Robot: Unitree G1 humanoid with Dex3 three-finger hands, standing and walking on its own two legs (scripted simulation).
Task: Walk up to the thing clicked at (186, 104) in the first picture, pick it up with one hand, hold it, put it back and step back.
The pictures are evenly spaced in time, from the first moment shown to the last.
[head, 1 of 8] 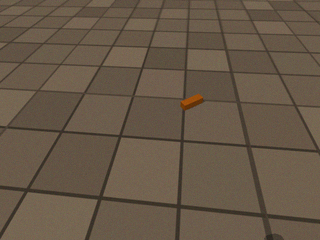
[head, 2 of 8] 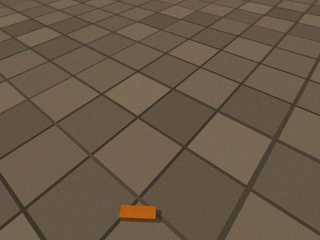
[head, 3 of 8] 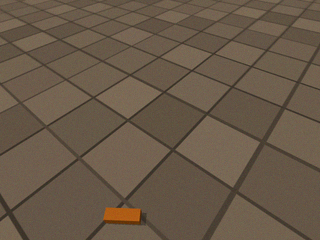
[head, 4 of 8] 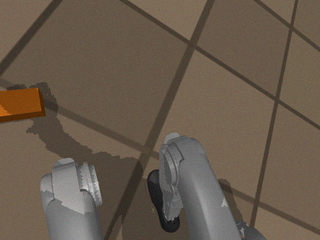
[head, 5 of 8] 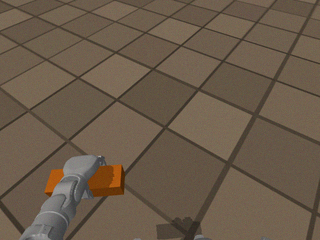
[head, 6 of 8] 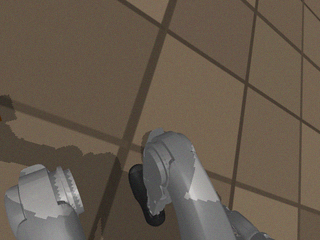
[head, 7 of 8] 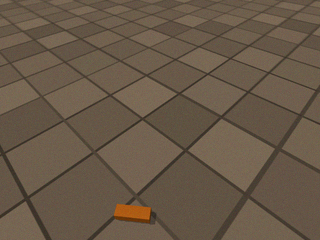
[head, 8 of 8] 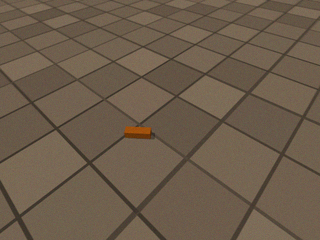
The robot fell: no
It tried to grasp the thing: yes
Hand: left
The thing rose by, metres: 0.67
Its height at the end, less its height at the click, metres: +0.00
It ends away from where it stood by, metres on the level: 0.02
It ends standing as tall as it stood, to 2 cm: yes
